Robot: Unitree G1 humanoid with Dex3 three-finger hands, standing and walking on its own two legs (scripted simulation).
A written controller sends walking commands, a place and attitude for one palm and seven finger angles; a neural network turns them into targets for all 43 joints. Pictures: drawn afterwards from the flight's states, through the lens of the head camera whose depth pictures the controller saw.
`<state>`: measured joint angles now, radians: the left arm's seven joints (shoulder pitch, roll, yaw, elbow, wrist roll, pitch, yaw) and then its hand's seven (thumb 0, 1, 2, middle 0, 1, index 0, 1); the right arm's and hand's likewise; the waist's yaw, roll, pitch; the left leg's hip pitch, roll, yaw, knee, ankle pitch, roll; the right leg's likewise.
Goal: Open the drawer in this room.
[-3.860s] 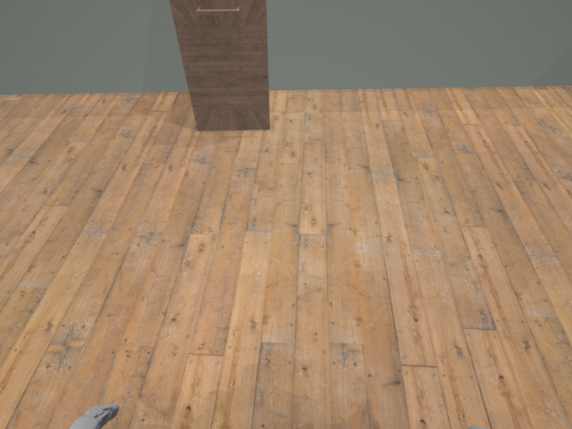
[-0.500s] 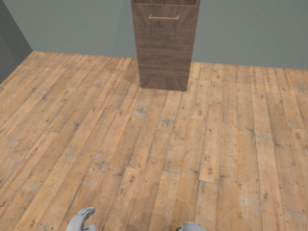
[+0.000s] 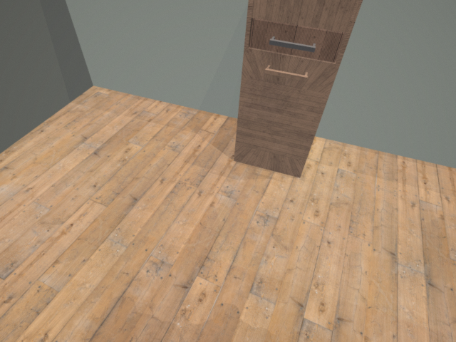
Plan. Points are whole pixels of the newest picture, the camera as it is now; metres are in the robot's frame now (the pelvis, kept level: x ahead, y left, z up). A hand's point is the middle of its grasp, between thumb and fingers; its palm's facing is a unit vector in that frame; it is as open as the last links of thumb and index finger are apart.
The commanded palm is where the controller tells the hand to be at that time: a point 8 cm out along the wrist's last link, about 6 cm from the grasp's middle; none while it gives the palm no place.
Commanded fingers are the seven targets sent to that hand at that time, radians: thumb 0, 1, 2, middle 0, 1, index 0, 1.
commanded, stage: stand and wait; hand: left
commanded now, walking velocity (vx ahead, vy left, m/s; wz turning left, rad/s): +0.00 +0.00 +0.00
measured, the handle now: (292, 43) +1.27 -0.15 +0.03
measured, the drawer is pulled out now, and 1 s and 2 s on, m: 0.00 0.00 0.00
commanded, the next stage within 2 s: look at it before walking up in 0.52 s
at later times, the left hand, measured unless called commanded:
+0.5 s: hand out of the picture +0.02 +0.16 -0.18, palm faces +0.00 -0.98 -0.19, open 7.3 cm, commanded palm none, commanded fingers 0.00 0.90 0.90 -0.20 -0.30 -0.20 -0.30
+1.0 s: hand out of the picture +0.01 +0.14 -0.18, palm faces +0.02 -0.99 -0.16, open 7.3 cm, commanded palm none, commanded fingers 0.00 0.90 0.90 -0.20 -0.30 -0.20 -0.30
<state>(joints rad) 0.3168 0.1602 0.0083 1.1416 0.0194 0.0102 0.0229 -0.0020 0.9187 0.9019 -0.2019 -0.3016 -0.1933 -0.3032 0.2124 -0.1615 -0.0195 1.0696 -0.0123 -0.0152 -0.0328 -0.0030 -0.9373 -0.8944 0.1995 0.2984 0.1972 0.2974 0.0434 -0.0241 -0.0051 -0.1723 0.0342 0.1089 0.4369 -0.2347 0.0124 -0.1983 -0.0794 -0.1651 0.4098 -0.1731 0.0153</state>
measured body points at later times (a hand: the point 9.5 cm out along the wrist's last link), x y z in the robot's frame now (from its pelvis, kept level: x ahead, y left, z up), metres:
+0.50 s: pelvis +0.03 +0.00 +0.00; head +0.03 +0.00 +0.45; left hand +0.02 +0.21 -0.16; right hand -0.01 -0.20 -0.16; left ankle +0.00 +0.11 -0.74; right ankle +0.03 -0.13 -0.74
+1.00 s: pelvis +0.03 -0.02 +0.00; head +0.04 -0.02 +0.45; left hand +0.01 +0.19 -0.16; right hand +0.01 -0.22 -0.16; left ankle +0.00 +0.10 -0.74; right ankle +0.03 -0.13 -0.74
